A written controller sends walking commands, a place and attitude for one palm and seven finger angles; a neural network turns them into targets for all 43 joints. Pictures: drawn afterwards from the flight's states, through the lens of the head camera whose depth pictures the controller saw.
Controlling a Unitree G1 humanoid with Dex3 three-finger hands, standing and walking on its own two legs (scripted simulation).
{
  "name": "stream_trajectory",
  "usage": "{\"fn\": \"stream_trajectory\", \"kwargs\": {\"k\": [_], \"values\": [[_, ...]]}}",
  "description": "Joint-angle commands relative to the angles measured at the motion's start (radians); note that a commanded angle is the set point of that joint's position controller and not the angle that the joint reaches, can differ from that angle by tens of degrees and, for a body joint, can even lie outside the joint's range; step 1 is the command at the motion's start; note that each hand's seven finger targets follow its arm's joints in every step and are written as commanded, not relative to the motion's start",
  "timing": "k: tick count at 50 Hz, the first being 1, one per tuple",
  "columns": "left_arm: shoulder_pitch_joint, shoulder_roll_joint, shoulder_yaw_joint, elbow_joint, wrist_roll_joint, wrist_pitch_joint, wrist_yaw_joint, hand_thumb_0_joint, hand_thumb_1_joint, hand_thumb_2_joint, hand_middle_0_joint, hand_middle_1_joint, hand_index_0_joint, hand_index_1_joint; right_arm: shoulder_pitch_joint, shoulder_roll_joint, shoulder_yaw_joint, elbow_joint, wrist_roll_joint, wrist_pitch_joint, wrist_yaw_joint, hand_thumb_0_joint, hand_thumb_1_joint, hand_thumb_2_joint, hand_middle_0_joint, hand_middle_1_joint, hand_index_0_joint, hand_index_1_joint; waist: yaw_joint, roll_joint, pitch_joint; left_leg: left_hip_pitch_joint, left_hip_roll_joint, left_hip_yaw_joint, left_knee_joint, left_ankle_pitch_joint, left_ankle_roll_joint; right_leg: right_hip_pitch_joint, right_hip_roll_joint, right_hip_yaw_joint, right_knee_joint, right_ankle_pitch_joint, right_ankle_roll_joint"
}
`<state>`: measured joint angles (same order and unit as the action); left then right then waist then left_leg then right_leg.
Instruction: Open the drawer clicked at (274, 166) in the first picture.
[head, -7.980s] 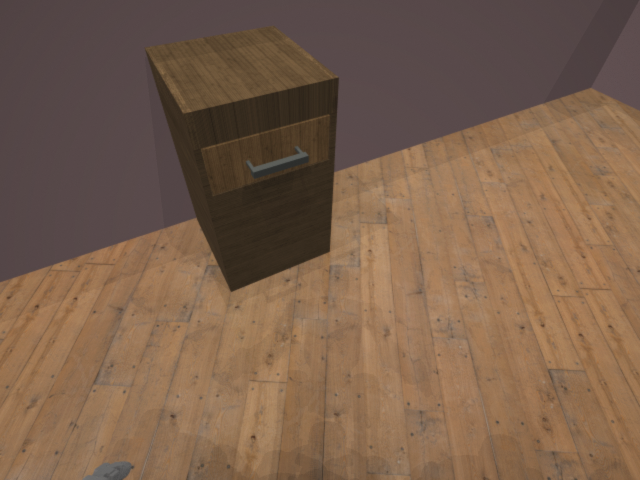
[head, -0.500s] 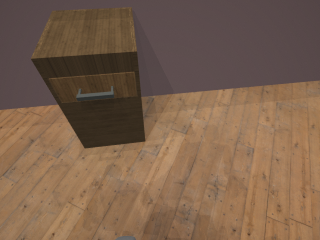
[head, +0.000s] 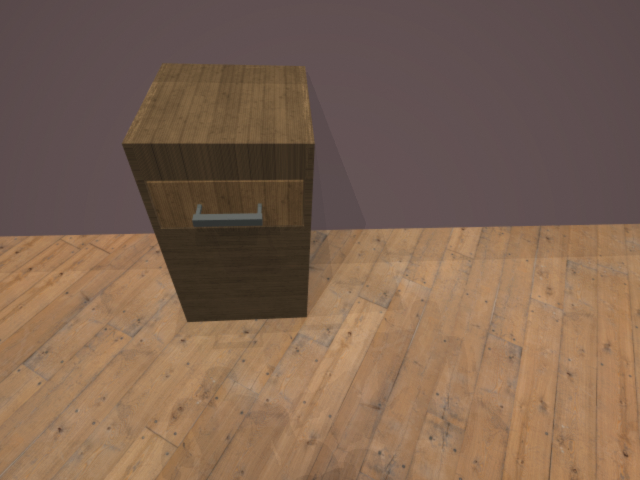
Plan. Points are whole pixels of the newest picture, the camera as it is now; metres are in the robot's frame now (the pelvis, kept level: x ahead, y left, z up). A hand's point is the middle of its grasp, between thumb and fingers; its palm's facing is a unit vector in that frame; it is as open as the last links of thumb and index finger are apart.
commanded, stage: take the last steps up to it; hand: left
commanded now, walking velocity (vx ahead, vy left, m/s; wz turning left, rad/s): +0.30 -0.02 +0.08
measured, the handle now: (229, 213) +0.78 +0.25 -0.22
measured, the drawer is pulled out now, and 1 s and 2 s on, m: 0.00 0.00 0.00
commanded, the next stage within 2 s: come to a stop and stand still in 0.80 s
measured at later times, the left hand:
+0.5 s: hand out of the picture -0.01 +0.08 -0.16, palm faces +0.18 -0.97 -0.19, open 7.3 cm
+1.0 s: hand (208, 393) +0.30 +0.19 -0.18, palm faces +0.14 -0.97 -0.20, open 7.4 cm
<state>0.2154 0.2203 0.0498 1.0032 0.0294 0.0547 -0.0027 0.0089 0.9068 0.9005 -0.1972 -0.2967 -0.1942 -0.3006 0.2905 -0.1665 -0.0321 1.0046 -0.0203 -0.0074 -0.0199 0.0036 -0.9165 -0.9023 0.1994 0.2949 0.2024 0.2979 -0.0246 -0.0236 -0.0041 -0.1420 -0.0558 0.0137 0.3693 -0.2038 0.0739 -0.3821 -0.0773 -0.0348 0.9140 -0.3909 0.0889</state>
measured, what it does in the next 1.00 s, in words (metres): walks ahead: right foot, then left foot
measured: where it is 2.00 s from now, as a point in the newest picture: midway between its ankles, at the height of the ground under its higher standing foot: outside the picture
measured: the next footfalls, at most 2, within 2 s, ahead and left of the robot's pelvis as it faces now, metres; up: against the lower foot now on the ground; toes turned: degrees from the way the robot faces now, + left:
right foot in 0.16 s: +0.06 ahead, -0.14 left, +0.00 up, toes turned -4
left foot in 0.74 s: +0.30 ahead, +0.10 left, +0.00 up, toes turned +11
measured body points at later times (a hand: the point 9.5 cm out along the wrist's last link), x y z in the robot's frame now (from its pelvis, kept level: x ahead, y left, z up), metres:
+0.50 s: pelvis +0.10 -0.06 +0.00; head +0.09 -0.09 +0.45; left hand -0.02 +0.13 -0.14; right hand +0.11 -0.29 -0.17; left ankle +0.16 +0.11 -0.66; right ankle +0.02 -0.13 -0.75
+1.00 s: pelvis +0.28 +0.01 -0.01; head +0.28 +0.01 +0.44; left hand +0.29 +0.24 -0.16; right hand +0.36 -0.22 -0.15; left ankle +0.26 +0.09 -0.75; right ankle +0.31 -0.11 -0.69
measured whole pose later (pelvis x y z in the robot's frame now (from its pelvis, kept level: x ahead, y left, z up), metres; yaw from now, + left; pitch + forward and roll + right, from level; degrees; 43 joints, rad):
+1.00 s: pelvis +0.28 +0.01 -0.01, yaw +4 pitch -1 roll +2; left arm 0.25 0.17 0.06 1.05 0.02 -0.01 0.02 0.01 0.91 0.90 -0.20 -0.30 -0.19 -0.30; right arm 0.20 -0.15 -0.04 1.02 -0.01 -0.08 -0.04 -0.04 -0.95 -0.90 0.20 0.29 0.20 0.30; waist 0.01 -0.04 0.02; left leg -0.16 -0.03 0.15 0.41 -0.24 0.06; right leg -0.50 -0.10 -0.05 0.97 -0.29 0.03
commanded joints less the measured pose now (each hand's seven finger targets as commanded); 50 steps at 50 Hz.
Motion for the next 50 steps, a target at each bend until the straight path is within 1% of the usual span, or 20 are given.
{"fn": "stream_trajectory", "kwargs": {"k": [1,5,7,8,9,10,13,17,25,31,33,34,35,36,37,38,40,42,47,50], "values": [[-0.083,0.044,0.002,-0.092,-0.002,-0.048,-0.006,0.0,0.9,0.9,-0.2,-0.3,-0.2,-0.3,0.09,-0.174,-0.043,0.001,-0.008,-0.018,-0.009,0.0,-0.9,-0.9,0.2,0.3,0.2,0.3,-0.032,0.149,0.093,-0.013,0.312,-0.366,-0.214,-0.292,0.125,-0.075,-0.005,-0.006,-0.149,-0.036,-0.027],[0.013,0.016,0.002,-0.047,-0.007,-0.062,-0.008,0.0,0.9,0.9,-0.2,-0.3,-0.2,-0.3,0.087,-0.164,-0.036,0.029,-0.007,-0.018,-0.008,0.0,-0.9,-0.9,0.2,0.3,0.2,0.3,0.016,0.134,0.074,-0.124,0.261,-0.311,-0.156,-0.304,0.088,0.149,0.046,-0.046,-0.354,0.031,-0.044],[0.133,0.042,0.013,0.0,-0.004,-0.078,-0.001,0.0,0.9,0.9,-0.2,-0.3,-0.2,-0.3,0.076,-0.129,-0.029,0.037,0.001,-0.02,-0.005,0.0,-0.9,-0.9,0.2,0.3,0.2,0.3,0.075,0.031,0.057,-0.293,0.177,-0.234,0.011,-0.333,0.031,0.401,0.012,0.0,-0.537,0.082,-0.058],[0.208,0.105,0.026,0.027,0.005,-0.09,0.011,0.0,0.9,0.9,-0.2,-0.3,-0.2,-0.3,0.086,-0.071,-0.017,0.03,0.011,-0.028,-0.002,0.0,-0.9,-0.9,0.2,0.3,0.2,0.3,0.1,-0.149,0.033,-0.462,0.08,-0.1,0.236,-0.32,-0.018,0.548,-0.165,0.214,-0.64,-0.113,-0.11],[0.292,0.169,0.041,0.04,-0.001,-0.089,0.019,0.0,0.9,0.9,-0.2,-0.3,-0.2,-0.3,0.017,-0.065,-0.016,-0.014,0.004,-0.028,0.003,0.0,-0.9,-0.9,0.2,0.3,0.2,0.3,0.146,-0.285,0.085,-0.585,0.026,-0.004,0.454,-0.379,-0.044,0.506,-0.358,0.499,-0.783,-0.276,-0.207],[0.286,0.157,0.035,0.037,-0.012,-0.09,0.025,0.0,0.9,0.9,-0.2,-0.3,-0.2,-0.3,-0.008,-0.121,-0.034,-0.02,-0.009,-0.023,0.011,0.0,-0.9,-0.9,0.2,0.3,0.2,0.3,0.126,-0.166,0.124,-0.588,0.076,-0.05,0.58,-0.324,-0.043,0.383,-0.378,0.528,-0.84,-0.389,-0.243],[0.172,0.039,0.008,0.029,-0.015,-0.107,0.027,0.0,0.9,0.9,-0.2,-0.3,-0.2,-0.3,0.056,-0.076,-0.043,0.039,-0.012,-0.002,0.026,0.0,-0.9,-0.9,0.2,0.3,0.2,0.3,0.038,-0.075,0.228,-0.526,0.132,-0.043,0.708,-0.1,-0.057,0.205,-0.267,0.316,-0.852,-0.224,-0.183],[0.221,-0.011,-0.011,0.057,-0.018,-0.128,0.027,0.0,0.9,0.9,-0.2,-0.3,-0.2,-0.3,0.116,-0.028,-0.043,0.069,-0.01,0.012,0.032,0.0,-0.9,-0.9,0.2,0.3,0.2,0.3,0.012,-0.065,0.188,-0.496,0.137,-0.01,0.736,0.05,-0.09,0.219,-0.169,0.088,-0.826,0.1,-0.144],[0.382,-0.022,-0.02,0.137,-0.009,-0.154,0.037,0.0,0.9,0.9,-0.2,-0.3,-0.2,-0.3,-0.092,-0.031,-0.032,0.0,-0.003,0.001,0.04,0.0,-0.9,-0.9,0.2,0.3,0.2,0.3,0.051,-0.084,0.182,-0.6,0.16,0.029,0.592,0.077,-0.098,0.381,-0.194,0.051,-0.75,0.522,-0.196],[0.425,-0.007,-0.014,0.17,-0.001,-0.14,0.046,0.0,0.9,0.9,-0.2,-0.3,-0.2,-0.3,-0.24,-0.006,-0.016,-0.054,0.002,-0.019,0.048,0.0,-0.9,-0.9,0.2,0.3,0.2,0.3,0.08,-0.107,0.193,-0.474,0.127,0.087,0.365,0.006,-0.047,0.408,-0.21,0.029,-0.68,0.719,-0.219],[0.411,0.005,-0.009,0.168,0.0,-0.136,0.047,0.0,0.9,0.9,-0.2,-0.3,-0.2,-0.3,-0.203,-0.011,-0.015,-0.045,0.002,-0.03,0.041,0.0,-0.9,-0.9,0.2,0.3,0.2,0.3,0.055,-0.117,0.146,-0.349,0.079,0.12,0.282,-0.042,-0.021,0.417,-0.196,0.003,-0.573,0.905,-0.211],[0.395,0.015,-0.007,0.166,-0.001,-0.136,0.047,0.0,0.9,0.9,-0.2,-0.3,-0.2,-0.3,-0.113,-0.024,-0.018,-0.019,-0.001,-0.037,0.031,0.0,-0.9,-0.9,0.2,0.3,0.2,0.3,0.011,-0.109,0.086,-0.22,0.044,0.138,0.215,-0.017,-0.009,0.41,-0.176,-0.023,-0.455,1.0,-0.194],[0.377,0.019,-0.004,0.162,-0.006,-0.136,0.047,0.0,0.9,0.9,-0.2,-0.3,-0.2,-0.3,0.033,-0.054,-0.025,0.025,-0.005,-0.044,0.022,0.0,-0.9,-0.9,0.2,0.3,0.2,0.3,-0.053,-0.081,-0.006,-0.021,0.037,0.122,0.125,0.073,0.001,0.358,-0.144,-0.052,-0.264,0.964,-0.165],[0.401,-0.011,-0.008,0.156,-0.016,-0.135,0.041,0.0,0.9,0.9,-0.2,-0.3,-0.2,-0.3,0.164,-0.141,-0.041,0.057,-0.014,-0.051,0.011,0.0,-0.9,-0.9,0.2,0.3,0.2,0.3,-0.091,0.057,-0.133,0.259,0.186,-0.019,0.141,0.237,0.043,0.157,-0.067,-0.087,-0.039,0.622,-0.129],[0.429,-0.068,-0.022,0.131,-0.032,-0.137,0.032,0.0,0.9,0.9,-0.2,-0.3,-0.2,-0.3,0.249,-0.223,-0.059,0.074,-0.012,-0.054,0.0,0.0,-0.9,-0.9,0.2,0.3,0.2,0.3,-0.087,0.275,-0.239,0.482,0.459,-0.375,0.1,0.506,0.164,-0.123,0.065,-0.104,0.249,-0.133,-0.096],[0.376,-0.045,-0.015,0.111,-0.024,-0.131,0.036,0.0,0.9,0.9,-0.2,-0.3,-0.2,-0.3,0.241,-0.233,-0.059,0.073,0.01,-0.043,-0.006,0.0,-0.9,-0.9,0.2,0.3,0.2,0.3,-0.079,0.174,-0.241,0.41,0.502,-0.408,0.023,0.511,0.207,-0.148,0.05,-0.005,0.378,-0.208,-0.118],[0.274,-0.064,-0.011,0.095,-0.018,-0.12,0.032,0.0,0.9,0.9,-0.2,-0.3,-0.2,-0.3,0.074,-0.154,-0.042,0.032,0.011,-0.052,-0.01,0.0,-0.9,-0.9,0.2,0.3,0.2,0.3,-0.035,0.079,-0.046,0.144,0.453,-0.283,-0.053,0.357,0.174,-0.198,-0.022,0.02,0.414,-0.074,-0.109],[0.255,-0.08,-0.003,0.1,-0.007,-0.101,0.018,0.0,0.9,0.9,-0.2,-0.3,-0.2,-0.3,0.011,-0.073,-0.015,0.024,0.006,-0.066,-0.011,0.0,-0.9,-0.9,0.2,0.3,0.2,0.3,0.015,0.063,0.071,-0.049,0.377,-0.146,-0.106,0.41,0.127,-0.132,-0.058,0.024,0.335,0.01,-0.088],[0.256,-0.099,0.001,0.076,-0.008,-0.063,0.022,0.0,0.9,0.9,-0.2,-0.3,-0.2,-0.3,-0.01,-0.035,-0.006,0.012,0.003,-0.073,-0.017,0.0,-0.9,-0.9,0.2,0.3,0.2,0.3,0.067,0.084,0.039,-0.125,0.306,-0.002,-0.099,0.661,0.103,-0.025,-0.041,0.014,0.085,0.121,-0.059],[0.193,-0.072,-0.005,0.053,-0.009,-0.046,0.03,0.0,0.9,0.9,-0.2,-0.3,-0.2,-0.3,-0.038,-0.071,-0.003,0.006,0.001,-0.052,-0.024,0.0,-0.9,-0.9,0.2,0.3,0.2,0.3,0.058,0.123,0.035,-0.067,0.307,0.016,-0.036,0.787,0.072,0.025,-0.012,-0.015,-0.104,0.162,-0.053]]}}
